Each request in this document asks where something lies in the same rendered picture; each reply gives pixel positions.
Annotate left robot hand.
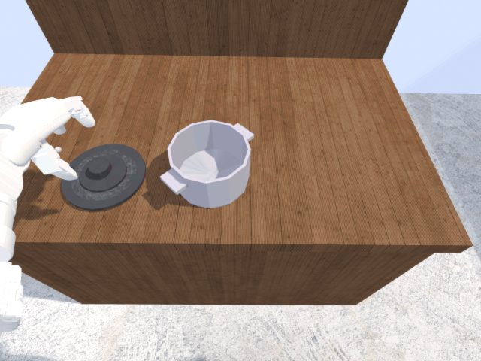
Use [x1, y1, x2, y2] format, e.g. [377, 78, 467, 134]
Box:
[0, 96, 95, 181]

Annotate knob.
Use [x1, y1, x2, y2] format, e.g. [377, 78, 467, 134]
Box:
[89, 157, 112, 177]

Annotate robot left forearm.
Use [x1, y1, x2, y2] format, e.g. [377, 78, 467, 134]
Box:
[0, 120, 40, 262]

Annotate robot left upper arm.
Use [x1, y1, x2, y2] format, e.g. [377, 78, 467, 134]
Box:
[0, 262, 23, 361]

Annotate table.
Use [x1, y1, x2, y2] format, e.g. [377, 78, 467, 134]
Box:
[8, 0, 473, 305]

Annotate lid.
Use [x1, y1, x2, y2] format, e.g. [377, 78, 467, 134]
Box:
[62, 144, 146, 211]

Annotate pot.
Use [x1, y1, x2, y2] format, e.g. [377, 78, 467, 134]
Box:
[160, 120, 254, 208]

